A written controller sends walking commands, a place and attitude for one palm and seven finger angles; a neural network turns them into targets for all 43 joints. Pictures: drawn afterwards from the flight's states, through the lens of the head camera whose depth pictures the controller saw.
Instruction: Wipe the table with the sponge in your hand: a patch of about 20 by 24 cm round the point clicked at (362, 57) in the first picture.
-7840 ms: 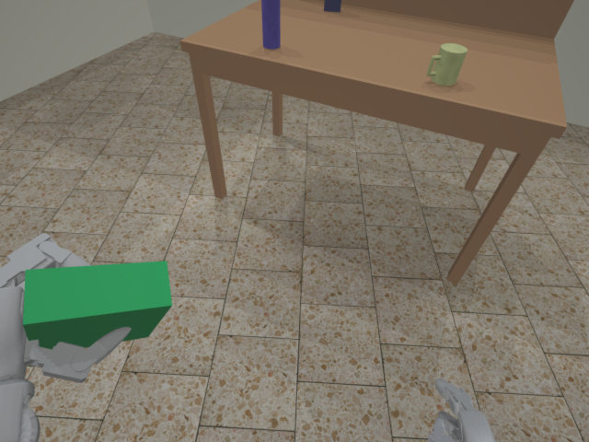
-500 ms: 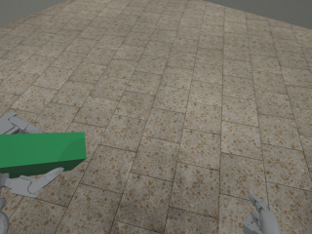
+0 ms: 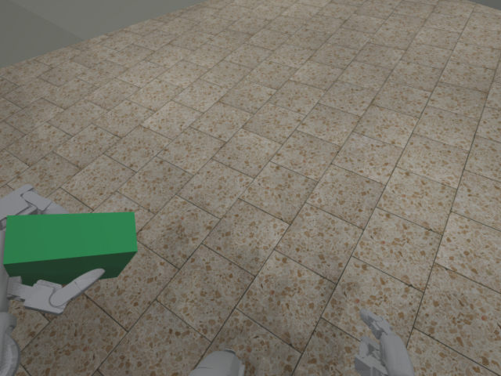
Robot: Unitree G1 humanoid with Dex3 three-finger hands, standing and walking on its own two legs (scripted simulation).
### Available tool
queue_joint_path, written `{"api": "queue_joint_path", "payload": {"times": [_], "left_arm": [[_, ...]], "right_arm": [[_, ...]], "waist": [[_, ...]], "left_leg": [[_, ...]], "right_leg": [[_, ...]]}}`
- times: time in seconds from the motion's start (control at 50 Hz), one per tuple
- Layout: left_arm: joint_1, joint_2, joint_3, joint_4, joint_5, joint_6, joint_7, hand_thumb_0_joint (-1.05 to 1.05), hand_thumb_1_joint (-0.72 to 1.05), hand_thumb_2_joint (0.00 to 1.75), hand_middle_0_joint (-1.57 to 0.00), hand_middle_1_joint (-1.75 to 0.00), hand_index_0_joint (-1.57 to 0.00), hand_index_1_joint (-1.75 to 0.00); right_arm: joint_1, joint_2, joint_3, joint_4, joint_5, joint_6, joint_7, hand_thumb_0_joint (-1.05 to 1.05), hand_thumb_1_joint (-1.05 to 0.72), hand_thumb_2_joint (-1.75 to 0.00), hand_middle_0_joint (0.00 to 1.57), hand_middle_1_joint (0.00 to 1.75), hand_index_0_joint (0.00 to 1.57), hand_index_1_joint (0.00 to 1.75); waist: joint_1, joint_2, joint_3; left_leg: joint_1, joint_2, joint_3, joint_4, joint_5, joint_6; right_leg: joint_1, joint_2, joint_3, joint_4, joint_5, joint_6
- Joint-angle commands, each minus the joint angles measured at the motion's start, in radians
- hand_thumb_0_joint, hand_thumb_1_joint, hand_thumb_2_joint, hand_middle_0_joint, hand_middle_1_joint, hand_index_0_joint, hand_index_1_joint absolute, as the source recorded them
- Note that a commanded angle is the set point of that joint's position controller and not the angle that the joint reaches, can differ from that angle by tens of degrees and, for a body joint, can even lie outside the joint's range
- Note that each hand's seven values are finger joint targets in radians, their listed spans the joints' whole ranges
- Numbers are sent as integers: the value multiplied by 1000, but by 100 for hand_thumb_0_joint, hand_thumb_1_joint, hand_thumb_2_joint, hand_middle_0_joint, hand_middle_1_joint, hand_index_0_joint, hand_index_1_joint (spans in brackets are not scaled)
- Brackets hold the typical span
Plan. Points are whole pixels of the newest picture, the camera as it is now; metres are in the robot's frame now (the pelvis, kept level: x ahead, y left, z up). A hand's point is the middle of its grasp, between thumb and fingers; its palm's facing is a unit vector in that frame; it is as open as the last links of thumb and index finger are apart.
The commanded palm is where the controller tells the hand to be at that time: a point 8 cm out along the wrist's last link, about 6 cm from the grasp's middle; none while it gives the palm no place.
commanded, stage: turn to face it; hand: left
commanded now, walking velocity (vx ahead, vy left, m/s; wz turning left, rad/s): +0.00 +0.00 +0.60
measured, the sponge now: (90, 251) +0.23 +0.21 +0.15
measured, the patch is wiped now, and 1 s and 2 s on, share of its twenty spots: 0.00 0.00 0.00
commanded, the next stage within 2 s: none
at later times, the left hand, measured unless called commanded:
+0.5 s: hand out of the picture +0.05 +0.29 +0.18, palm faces +0.58 -0.67 -0.46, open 9.2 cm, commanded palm -0.01 +0.32 +0.18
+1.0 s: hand out of the picture -0.09 +0.22 +0.19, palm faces +0.75 -0.46 -0.47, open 9.2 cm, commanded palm -0.17 +0.23 +0.18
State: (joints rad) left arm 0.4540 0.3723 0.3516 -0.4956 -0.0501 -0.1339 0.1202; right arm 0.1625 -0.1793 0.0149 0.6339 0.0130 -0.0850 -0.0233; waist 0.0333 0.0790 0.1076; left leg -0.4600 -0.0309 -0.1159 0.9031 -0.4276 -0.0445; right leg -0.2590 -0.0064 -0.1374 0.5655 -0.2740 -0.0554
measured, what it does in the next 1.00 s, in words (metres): walks backwards, turning left: left foot, then right foot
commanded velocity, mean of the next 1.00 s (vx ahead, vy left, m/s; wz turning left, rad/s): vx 0.00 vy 0.00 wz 0.60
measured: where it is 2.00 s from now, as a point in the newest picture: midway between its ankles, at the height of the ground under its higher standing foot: outside the picture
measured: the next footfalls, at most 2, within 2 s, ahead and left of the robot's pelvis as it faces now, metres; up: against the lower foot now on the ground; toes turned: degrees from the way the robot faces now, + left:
left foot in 0.34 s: -0.09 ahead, +0.15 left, +0.00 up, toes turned +16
right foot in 0.66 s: -0.01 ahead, -0.08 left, +0.00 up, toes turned +18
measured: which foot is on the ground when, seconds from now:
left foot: up 0.00-0.32, down 0.34-0.66, up 0.68-1.00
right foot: down 0.00-0.34, up 0.36-0.64, down 0.66-1.00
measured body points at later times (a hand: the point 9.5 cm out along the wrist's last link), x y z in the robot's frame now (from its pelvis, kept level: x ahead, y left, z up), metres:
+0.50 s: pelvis -0.08 +0.00 +0.00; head -0.06 +0.01 +0.45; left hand +0.01 +0.32 +0.21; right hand +0.14 -0.16 -0.08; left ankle -0.13 +0.14 -0.73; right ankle -0.01 -0.08 -0.68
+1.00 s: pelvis -0.14 -0.09 +0.01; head -0.10 -0.08 +0.46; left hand -0.14 +0.24 +0.21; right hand +0.16 -0.22 -0.07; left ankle -0.26 +0.01 -0.66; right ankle -0.05 -0.10 -0.73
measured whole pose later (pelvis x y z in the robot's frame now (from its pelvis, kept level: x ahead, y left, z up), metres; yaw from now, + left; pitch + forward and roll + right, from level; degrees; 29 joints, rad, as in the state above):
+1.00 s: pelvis -0.14 -0.09 +0.01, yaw +35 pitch +0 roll +4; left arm 0.51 0.39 0.35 -0.55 -0.04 -0.16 0.15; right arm 0.17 -0.28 -0.06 0.60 -0.01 -0.07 -0.08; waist 0.00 -0.04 0.08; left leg -0.37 0.03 0.07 0.96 -0.46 -0.05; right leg -0.29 -0.11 -0.28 0.42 -0.14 -0.10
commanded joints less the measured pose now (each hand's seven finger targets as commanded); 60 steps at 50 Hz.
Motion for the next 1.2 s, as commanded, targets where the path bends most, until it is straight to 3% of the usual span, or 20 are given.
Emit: {"api": "queue_joint_path", "payload": {"times": [0.0,0.04,0.2,0.28,0.3,0.32,0.34,0.36,0.44,0.6,0.62,0.66,0.68,0.78,1.0,1.08,1.1,1.14,1.16,1.18], "left_arm": [[-37,179,125,-151,-1,-53,23,0,10,130,-120,-160,-120,-160],[-62,186,118,-195,0,-70,28,0,10,130,-120,-160,-120,-160],[8,215,176,-309,3,-93,81,0,10,130,-120,-160,-120,-160],[34,164,146,-316,-12,-99,77,0,10,130,-120,-160,-120,-160],[33,158,137,-340,-18,-114,72,0,10,130,-120,-160,-120,-160],[36,161,126,-371,-19,-134,63,0,10,130,-120,-160,-120,-160],[27,190,139,-365,15,-150,51,0,10,130,-120,-160,-120,-160],[56,178,155,-303,11,-148,34,0,10,130,-120,-160,-120,-160],[-30,179,125,-408,19,-144,21,0,10,130,-120,-160,-120,-160],[-22,158,131,-211,-4,-80,15,0,10,130,-120,-160,-120,-160],[-56,163,131,-190,4,-76,16,0,10,130,-120,-160,-120,-160],[-81,252,179,-152,-2,-53,34,0,10,130,-120,-160,-120,-160],[-119,200,134,-139,-7,-55,32,0,10,130,-120,-160,-120,-160],[-24,198,140,-191,6,-85,27,0,10,130,-120,-160,-120,-160],[32,188,171,-268,-3,-94,83,0,10,130,-120,-160,-120,-160],[29,147,128,-280,-9,-99,76,0,10,130,-120,-160,-120,-160],[11,148,116,-300,-13,-107,72,0,10,130,-120,-160,-120,-160],[-39,160,94,-381,-6,-143,59,0,10,130,-120,-160,-120,-160],[-41,190,118,-368,22,-152,50,0,10,130,-120,-160,-120,-160],[-28,191,131,-308,28,-146,30,0,10,130,-120,-160,-120,-160]], "right_arm": [[-98,-96,-51,-169,-9,-29,-27,0,-90,-90,20,30,20,30],[-136,-93,-41,-172,-7,-22,-42,0,-90,-90,20,30,20,30],[-70,-122,-71,-204,-35,-43,-67,0,-90,-90,20,30,20,30],[-1,-127,-76,-208,-30,-25,-54,0,-90,-90,20,30,20,30],[-7,-150,-83,-217,-32,-26,-54,0,-90,-90,20,30,20,30],[-21,-179,-89,-232,-28,-36,-47,0,-90,-90,20,30,20,30],[7,-163,-92,-203,-18,-44,-33,0,-90,-90,20,30,20,30],[5,-177,-104,-202,-6,-52,-20,0,-90,-90,20,30,20,30],[-23,-152,-89,-178,1,-81,-2,0,-90,-90,20,30,20,30],[-29,-136,-63,-158,-4,-75,-10,0,-90,-90,20,30,20,30],[-31,-123,-59,-157,1,-71,-12,0,-90,-90,20,30,20,30],[-62,-105,-56,-188,8,-66,-28,0,-90,-90,20,30,20,30],[-42,-126,-66,-166,3,-66,-31,0,-90,-90,20,30,20,30],[-126,-101,-47,-177,-8,-28,-38,0,-90,-90,20,30,20,30],[-48,-132,-74,-206,-29,-32,-58,0,-90,-90,20,30,20,30],[-1,-128,-70,-215,-23,-19,-49,0,-90,-90,20,30,20,30],[9,-139,-73,-217,-24,-19,-48,0,-90,-90,20,30,20,30],[-22,-176,-74,-236,-24,-45,-44,0,-90,-90,20,30,20,30],[-12,-170,-77,-206,-26,-54,-32,0,-90,-90,20,30,20,30],[-17,-158,-79,-192,-16,-60,-23,0,-90,-90,20,30,20,30]], "waist": [[-34,-214,-146],[-28,-193,-144],[18,-231,-239],[-52,-115,-296],[-59,52,-278],[-48,274,-215],[-42,251,-198],[-43,149,-180],[-42,209,-129],[-16,90,-148],[-11,-13,-159],[-16,-421,-156],[-25,-356,-189],[-26,-198,-173],[12,-233,-258],[-36,-172,-275],[-52,-105,-273],[-44,282,-148],[-35,253,-135],[-37,178,-131]], "left_leg": [[-98,36,73,449,41,-33],[-76,48,113,379,36,-36],[81,74,212,-151,-100,16],[286,47,218,-508,158,34],[360,159,67,-559,335,85],[435,373,-209,-564,814,182],[479,444,-277,-523,1049,230],[467,421,-234,-494,1047,234],[268,256,-59,-510,747,184],[99,235,-142,-435,404,153],[61,181,-98,-335,248,113],[-130,-18,77,207,-189,6],[-70,14,14,374,-106,1],[-113,44,111,447,35,-35],[72,74,229,-157,-78,18],[234,51,235,-446,53,45],[284,78,192,-516,101,66],[334,397,-260,-633,515,208],[336,458,-325,-616,731,256],[258,438,-303,-608,608,257]], "right_leg": [[24,-341,239,-291,123,-28],[44,-328,133,-296,139,-29],[175,-386,150,-258,162,-76],[119,-316,34,46,269,24],[-17,-229,-16,224,173,72],[-267,-107,-28,388,-220,135],[-372,-91,22,503,-395,123],[-426,-77,42,543,-369,118],[-256,-64,49,437,-146,144],[117,6,48,-40,-55,154],[181,-55,83,-196,46,135],[177,-456,531,-308,297,-37],[99,-466,447,-317,198,-37],[107,-323,141,-280,201,-13],[221,-401,137,-320,58,-63],[135,-359,49,-166,48,10],[79,-324,22,-48,39,41],[-275,-120,-23,335,-273,125],[-343,-92,42,506,-327,114],[-342,-104,90,594,-269,111]]}}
